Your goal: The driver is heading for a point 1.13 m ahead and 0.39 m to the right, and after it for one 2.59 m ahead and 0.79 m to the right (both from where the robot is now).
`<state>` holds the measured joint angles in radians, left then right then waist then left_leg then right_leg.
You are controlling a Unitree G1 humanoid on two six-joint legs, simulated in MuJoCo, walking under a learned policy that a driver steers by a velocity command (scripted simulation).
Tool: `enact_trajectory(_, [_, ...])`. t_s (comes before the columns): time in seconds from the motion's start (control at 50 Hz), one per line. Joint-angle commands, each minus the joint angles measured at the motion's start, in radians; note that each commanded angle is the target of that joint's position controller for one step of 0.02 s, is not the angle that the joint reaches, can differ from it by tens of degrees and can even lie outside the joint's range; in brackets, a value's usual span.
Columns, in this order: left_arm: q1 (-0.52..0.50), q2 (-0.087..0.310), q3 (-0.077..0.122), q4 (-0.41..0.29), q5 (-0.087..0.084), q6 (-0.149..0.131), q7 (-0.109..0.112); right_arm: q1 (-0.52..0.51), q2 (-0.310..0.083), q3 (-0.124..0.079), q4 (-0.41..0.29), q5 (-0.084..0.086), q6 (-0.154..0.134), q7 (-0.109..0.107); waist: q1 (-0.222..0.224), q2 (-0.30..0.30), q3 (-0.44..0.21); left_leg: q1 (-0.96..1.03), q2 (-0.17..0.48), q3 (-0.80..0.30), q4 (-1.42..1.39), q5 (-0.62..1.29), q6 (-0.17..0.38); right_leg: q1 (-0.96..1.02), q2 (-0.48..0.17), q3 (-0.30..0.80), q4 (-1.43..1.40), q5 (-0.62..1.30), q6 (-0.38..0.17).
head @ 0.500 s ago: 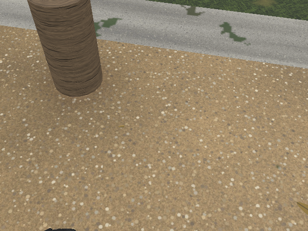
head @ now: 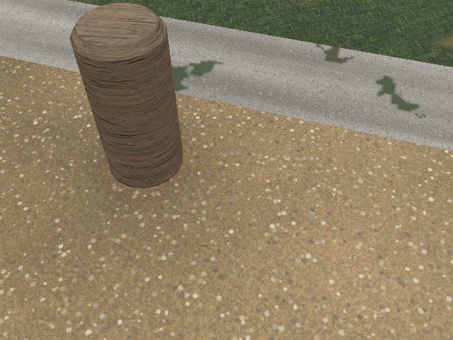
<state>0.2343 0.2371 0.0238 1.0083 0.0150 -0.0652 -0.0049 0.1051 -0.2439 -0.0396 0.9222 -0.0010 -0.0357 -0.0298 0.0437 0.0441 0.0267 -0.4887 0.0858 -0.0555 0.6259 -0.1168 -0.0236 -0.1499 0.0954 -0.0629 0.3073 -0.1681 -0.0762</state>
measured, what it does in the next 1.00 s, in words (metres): steps on the spot: left foot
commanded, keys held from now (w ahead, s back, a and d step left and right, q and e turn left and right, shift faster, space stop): no key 0.22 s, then w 0.04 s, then no key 0.70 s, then w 0.04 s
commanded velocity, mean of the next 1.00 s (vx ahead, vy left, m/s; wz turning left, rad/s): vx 0.05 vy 0.00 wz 0.00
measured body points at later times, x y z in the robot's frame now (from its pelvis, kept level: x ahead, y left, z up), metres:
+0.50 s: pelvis +0.07 +0.03 -0.01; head +0.09 +0.03 +0.44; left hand +0.09 +0.29 -0.16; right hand +0.17 -0.22 -0.15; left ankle +0.10 +0.14 -0.74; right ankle +0.00 -0.08 -0.74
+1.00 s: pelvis +0.06 +0.03 -0.01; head +0.06 +0.02 +0.44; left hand +0.04 +0.26 -0.16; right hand +0.12 -0.22 -0.16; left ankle +0.10 +0.14 -0.74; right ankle +0.00 -0.08 -0.74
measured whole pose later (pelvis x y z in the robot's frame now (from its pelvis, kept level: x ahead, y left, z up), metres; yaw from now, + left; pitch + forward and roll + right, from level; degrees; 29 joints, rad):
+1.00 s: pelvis +0.06 +0.03 -0.01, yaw +0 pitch -2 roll +0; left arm 0.31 0.18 0.01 1.13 0.01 -0.01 0.04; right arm 0.13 -0.20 -0.05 1.12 0.00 0.02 -0.04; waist 0.00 0.01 0.04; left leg -0.28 -0.01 0.00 0.50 -0.19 0.01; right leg -0.09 0.00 -0.04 0.47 -0.35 -0.01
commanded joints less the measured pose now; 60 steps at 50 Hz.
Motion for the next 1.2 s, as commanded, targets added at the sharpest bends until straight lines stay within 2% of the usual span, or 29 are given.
enact_trajectory(0.02, [-0.047,0.142,0.023,-0.041,-0.019,0.005,0.009,0.045,-0.091,-0.024,-0.024,-0.007,-0.001,-0.002,-0.062,-0.094,-0.063,0.224,-0.025,0.026,-0.139,0.042,0.019,-0.077,-0.271,0.147,-0.014,0.264,-0.116])
enact_trajectory(0.04, [-0.016,0.119,0.016,-0.031,-0.023,0.007,0.01,0.057,-0.109,-0.029,-0.018,-0.016,-0.004,-0.004,-0.067,-0.071,-0.062,0.286,-0.017,0.013,-0.228,0.137,0.036,-0.083,-0.236,0.147,0.028,0.204,-0.075])
enact_trajectory(0.06, [0.026,0.093,0.007,-0.026,-0.007,0.004,0.011,0.081,-0.155,-0.039,-0.014,-0.02,-0.005,-0.01,-0.051,-0.016,-0.091,0.377,0.053,-0.056,-0.23,0.358,0.057,-0.107,-0.187,0.124,0.088,0.128,-0.029])
enact_trajectory(0.08, [0.148,0.081,0.008,-0.006,0.005,-0.001,0.007,0.064,-0.205,-0.046,-0.013,-0.011,0.002,-0.015,0.031,0.093,-0.129,0.485,0.115,-0.108,-0.169,0.471,0.125,-0.188,-0.118,0.088,0.109,-0.058,0.008])
enact_trajectory(0.1, [0.136,0.054,-0.001,-0.001,0.0,0.008,0.017,0.053,-0.13,-0.033,0.004,-0.005,0.009,-0.009,0.019,0.127,-0.146,0.428,0.108,-0.117,-0.187,0.312,0.156,-0.148,-0.104,0.055,0.094,-0.121,0.036])
enact_trajectory(0.12, [0.078,0.084,0.003,-0.009,-0.003,0.022,0.023,0.018,-0.09,-0.025,0.0,0.001,0.012,0.0,0.002,0.085,-0.1,0.356,0.063,-0.098,-0.204,0.191,0.134,-0.116,-0.103,0.05,0.077,-0.113,0.048])
enact_trajectory(0.16, [0.035,0.115,0.011,-0.008,-0.009,0.046,0.033,-0.012,-0.091,-0.023,-0.004,-0.004,0.008,0.008,-0.015,0.032,-0.063,0.324,0.012,-0.049,-0.191,0.178,0.095,-0.115,-0.108,0.056,0.083,-0.069,0.043])
enact_trajectory(0.18, [0.042,0.114,0.01,-0.006,-0.006,0.053,0.034,-0.004,-0.105,-0.027,0.008,-0.003,0.003,0.009,-0.013,0.024,-0.069,0.328,0.004,-0.041,-0.182,0.205,0.092,-0.102,-0.114,0.059,0.086,-0.038,0.042])
enact_trajectory(0.22, [0.041,0.112,0.01,-0.001,-0.008,0.054,0.035,0.009,-0.104,-0.028,0.027,0.001,-0.003,0.009,-0.018,0.01,-0.086,0.347,-0.003,-0.031,-0.158,0.289,0.095,-0.077,-0.126,0.066,0.097,0.034,0.042])
enact_trajectory(0.24, [0.055,0.108,0.01,0.01,-0.012,0.054,0.034,0.027,-0.097,-0.028,0.042,0.003,-0.003,0.008,-0.019,0.004,-0.112,0.363,-0.012,-0.021,-0.15,0.233,0.1,-0.063,-0.12,0.055,0.104,-0.01,0.04])
enact_trajectory(0.26, [0.055,0.106,0.011,0.015,-0.016,0.054,0.033,0.032,-0.101,-0.031,0.051,0.01,0.001,0.007,-0.022,0.0,-0.106,0.36,-0.023,-0.014,-0.143,0.118,0.107,-0.075,-0.109,0.043,0.116,-0.094,0.034])
enact_trajectory(0.28, [0.041,0.098,0.01,0.015,-0.015,0.055,0.033,0.015,-0.097,-0.03,0.051,0.009,0.003,0.006,-0.022,-0.007,-0.069,0.334,-0.022,-0.021,-0.146,0.083,0.112,-0.098,-0.108,0.045,0.118,-0.11,0.033])
enact_trajectory(0.32, [0.041,0.085,0.008,0.023,-0.009,0.054,0.035,-0.003,-0.087,-0.027,0.053,0.002,0.0,0.005,-0.02,-0.026,-0.04,0.311,-0.022,-0.02,-0.134,0.184,0.114,-0.093,-0.118,0.054,0.122,-0.018,0.041])
enact_trajectory(0.38, [0.064,0.092,0.009,0.042,-0.012,0.05,0.036,0.011,-0.087,-0.028,0.074,0.003,-0.006,0.01,-0.024,-0.044,-0.078,0.349,-0.028,-0.005,-0.097,0.347,0.112,-0.055,-0.13,0.059,0.147,0.129,0.053])
enact_trajectory(0.48, [0.072,0.084,0.004,0.062,-0.014,0.057,0.037,0.005,-0.081,-0.029,0.096,0.007,0.013,0.009,-0.028,-0.051,-0.07,0.364,-0.034,0.0,-0.099,0.334,0.11,-0.044,-0.135,0.061,0.143,0.141,0.058])
enact_trajectory(0.7, [0.098,0.062,-0.002,0.093,-0.01,0.055,0.042,-0.014,-0.067,-0.03,0.131,0.005,0.043,-0.003,-0.035,-0.046,-0.012,0.363,-0.049,0.01,-0.149,0.194,0.085,-0.072,-0.139,0.061,0.088,0.043,0.06])
enact_trajectory(0.96, [0.137,0.034,-0.002,0.106,-0.008,0.046,0.046,0.004,-0.059,-0.025,0.162,0.002,0.049,-0.013,-0.042,-0.05,0.029,0.341,-0.053,0.008,-0.192,0.052,0.07,-0.117,-0.138,0.063,0.04,-0.098,0.054])
enact_trajectory(0.98, [0.161,0.029,-0.002,0.117,-0.009,0.047,0.048,0.021,-0.049,-0.023,0.173,0.001,0.05,-0.013,-0.04,-0.057,0.011,0.345,-0.069,0.024,-0.187,-0.062,0.069,-0.112,-0.134,0.063,0.025,-0.205,0.046])
enact_trajectory(1.0, [0.169,0.046,0.005,0.118,-0.016,0.049,0.05,0.025,-0.053,-0.025,0.175,0.005,0.05,-0.014,-0.038,-0.076,0.032,0.313,-0.096,0.051,-0.157,-0.21,0.068,-0.128,-0.14,0.081,0.009,-0.341,0.026])
enact_trajectory(1.02, [0.164,0.077,0.016,0.106,-0.021,0.05,0.053,0.025,-0.059,-0.028,0.173,0.009,0.047,-0.014,-0.032,-0.11,0.061,0.249,-0.125,0.084,-0.107,-0.356,0.067,-0.139,-0.166,0.127,-0.015,-0.484,-0.008])
enact_trajectory(1.04, [0.183,0.1,0.025,0.097,-0.028,0.047,0.056,-0.003,-0.058,-0.029,0.159,0.01,0.037,-0.011,-0.014,-0.142,0.096,0.161,-0.137,0.104,-0.036,-0.411,0.066,-0.133,-0.225,0.211,-0.066,-0.612,-0.05])
enact_trajectory(1.06, [0.196,0.137,0.039,0.092,-0.034,0.038,0.057,-0.041,-0.045,-0.026,0.137,0.014,0.02,-0.004,0.001,-0.199,0.135,0.074,-0.134,0.131,0.077,-0.351,0.065,-0.111,-0.327,0.34,-0.137,-0.681,-0.104])
enact_trajectory(1.08, [0.184,0.164,0.052,0.085,-0.038,0.026,0.057,-0.065,-0.036,-0.023,0.12,0.018,0.003,0.005,0.004,-0.218,0.179,0.0,-0.083,0.102,0.168,-0.299,0.074,-0.103,-0.421,0.443,-0.175,-0.665,-0.152])
enact_trajectory(1.1, [0.182,0.15,0.053,0.079,-0.033,0.014,0.056,-0.074,-0.042,-0.026,0.111,0.024,-0.012,0.013,0.003,-0.203,0.198,-0.089,-0.046,0.075,0.233,-0.327,0.083,-0.052,-0.459,0.478,-0.181,-0.593,-0.173])
enact_trajectory(1.12, [0.185,0.131,0.052,0.075,-0.031,0.003,0.052,-0.076,-0.046,-0.027,0.104,0.031,-0.023,0.019,0.002,-0.189,0.205,-0.163,-0.019,0.054,0.26,-0.365,0.09,0.012,-0.464,0.471,-0.167,-0.507,-0.171])
enact_trajectory(1.14, [0.183,0.12,0.051,0.068,-0.036,-0.004,0.047,-0.074,-0.046,-0.027,0.097,0.037,-0.034,0.026,-0.003,-0.173,0.199,-0.186,-0.001,0.048,0.216,-0.377,0.096,0.062,-0.446,0.433,-0.146,-0.436,-0.152])
enact_trajectory(1.16, [0.179,0.118,0.053,0.063,-0.042,-0.005,0.042,-0.078,-0.044,-0.027,0.092,0.041,-0.044,0.031,-0.005,-0.157,0.186,-0.145,-0.002,0.066,0.129,-0.363,0.099,0.071,-0.416,0.376,-0.128,-0.373,-0.129])
enact_trajectory(1.18, [0.17,0.123,0.054,0.057,-0.045,-0.004,0.036,-0.067,-0.038,-0.028,0.096,0.04,-0.051,0.035,-0.017,-0.15,0.165,-0.041,-0.026,0.106,0.04,-0.319,0.095,0.036,-0.376,0.312,-0.107,-0.319,-0.11])
enact_trajectory(1.2, [0.152,0.13,0.054,0.051,-0.048,0.002,0.031,-0.008,-0.028,-0.031,0.118,0.039,-0.055,0.038,-0.051,-0.144,0.139,0.134,-0.069,0.158,-0.052,-0.227,0.085,-0.06,-0.331,0.258,-0.067,-0.276,-0.095])
Keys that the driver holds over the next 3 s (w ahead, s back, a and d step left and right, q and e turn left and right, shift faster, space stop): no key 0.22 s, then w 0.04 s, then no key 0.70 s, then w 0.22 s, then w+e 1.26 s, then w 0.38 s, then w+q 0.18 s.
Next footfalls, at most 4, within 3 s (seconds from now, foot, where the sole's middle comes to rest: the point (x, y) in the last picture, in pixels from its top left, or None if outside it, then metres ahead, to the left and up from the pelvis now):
0.04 left None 0.14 0.14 -0.78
1.78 right None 0.49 -0.10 -0.78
2.26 left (262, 239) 0.83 -0.05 -0.78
2.78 right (375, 241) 0.84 -0.43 -0.78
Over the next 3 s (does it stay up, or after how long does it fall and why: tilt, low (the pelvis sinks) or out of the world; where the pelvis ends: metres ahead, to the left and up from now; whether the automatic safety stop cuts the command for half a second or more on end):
stays up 0.87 -0.34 0.00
